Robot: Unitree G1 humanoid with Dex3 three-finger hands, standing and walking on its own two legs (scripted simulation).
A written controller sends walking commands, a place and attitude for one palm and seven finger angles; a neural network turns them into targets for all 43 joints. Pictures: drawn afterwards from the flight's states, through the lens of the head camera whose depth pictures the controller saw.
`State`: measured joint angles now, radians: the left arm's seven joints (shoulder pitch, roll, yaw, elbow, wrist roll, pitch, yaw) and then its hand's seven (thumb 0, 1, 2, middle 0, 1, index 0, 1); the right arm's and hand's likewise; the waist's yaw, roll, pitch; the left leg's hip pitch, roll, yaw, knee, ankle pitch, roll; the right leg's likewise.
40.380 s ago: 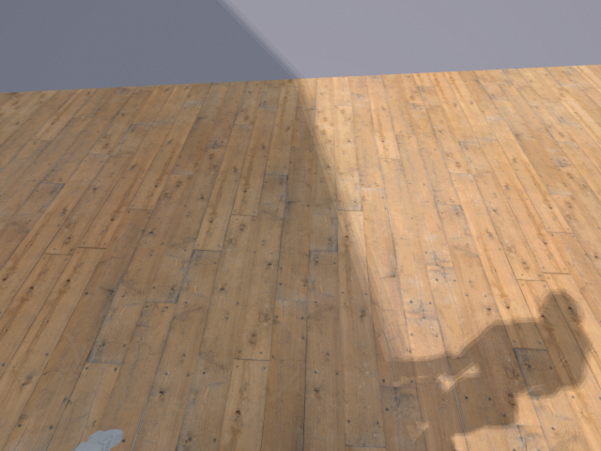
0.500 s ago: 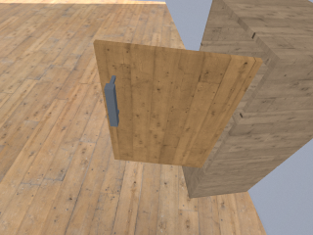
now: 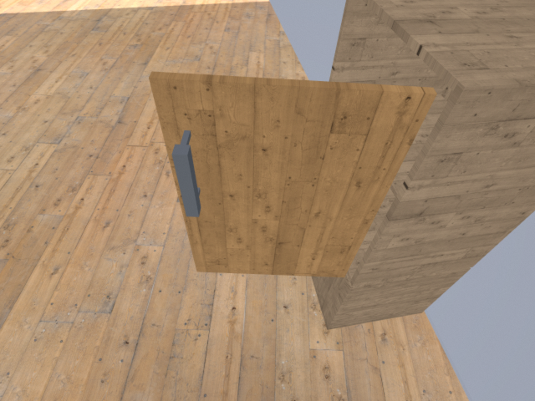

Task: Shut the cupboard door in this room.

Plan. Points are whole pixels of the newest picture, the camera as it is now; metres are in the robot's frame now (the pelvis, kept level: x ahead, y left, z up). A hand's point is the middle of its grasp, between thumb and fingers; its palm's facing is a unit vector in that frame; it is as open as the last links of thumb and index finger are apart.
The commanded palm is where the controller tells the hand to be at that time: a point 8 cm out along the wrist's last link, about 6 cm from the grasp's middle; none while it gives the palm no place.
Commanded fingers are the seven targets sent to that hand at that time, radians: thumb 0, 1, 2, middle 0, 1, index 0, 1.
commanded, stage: look again from close up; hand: left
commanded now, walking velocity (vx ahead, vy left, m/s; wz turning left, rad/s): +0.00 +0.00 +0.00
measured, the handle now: (190, 175) +0.46 +0.17 +0.05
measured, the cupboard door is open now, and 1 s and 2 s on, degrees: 79 79 79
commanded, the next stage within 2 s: raise the hand and make a fist in 0.46 s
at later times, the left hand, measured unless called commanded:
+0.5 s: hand out of the picture +0.05 +0.16 -0.17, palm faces -0.02 -0.97 -0.22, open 7.4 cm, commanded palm none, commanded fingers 0.00 0.90 0.90 -0.20 -0.30 -0.20 -0.30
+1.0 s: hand out of the picture +0.13 +0.16 -0.08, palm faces +0.13 -0.99 +0.01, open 6.1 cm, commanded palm +0.14 +0.21 -0.04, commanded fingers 0.00 0.90 0.90 -0.60 -0.74 -0.60 -0.74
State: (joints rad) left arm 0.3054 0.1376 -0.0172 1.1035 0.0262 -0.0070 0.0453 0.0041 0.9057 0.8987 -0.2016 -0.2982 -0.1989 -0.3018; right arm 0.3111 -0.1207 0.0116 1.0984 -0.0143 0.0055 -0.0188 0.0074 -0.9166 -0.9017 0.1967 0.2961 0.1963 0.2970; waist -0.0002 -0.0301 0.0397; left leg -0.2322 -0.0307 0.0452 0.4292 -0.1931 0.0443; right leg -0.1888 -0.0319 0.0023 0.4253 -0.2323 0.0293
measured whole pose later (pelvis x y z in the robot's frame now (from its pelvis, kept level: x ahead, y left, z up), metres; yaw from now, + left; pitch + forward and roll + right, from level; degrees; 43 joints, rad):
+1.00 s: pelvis -0.02 -0.05 -0.08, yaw +2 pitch +11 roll +0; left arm 0.51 0.19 0.21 0.17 -0.29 -0.49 -0.34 0.01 0.90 0.90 -0.44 -0.55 -0.43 -0.55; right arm 0.16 -0.27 -0.06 0.53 0.01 -0.27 -0.03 0.01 -0.91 -0.90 0.20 0.30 0.20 0.30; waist 0.04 -0.05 -0.12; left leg -0.82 0.02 -0.02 1.09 -0.46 -0.03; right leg -0.77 0.00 -0.08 1.11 -0.54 -0.06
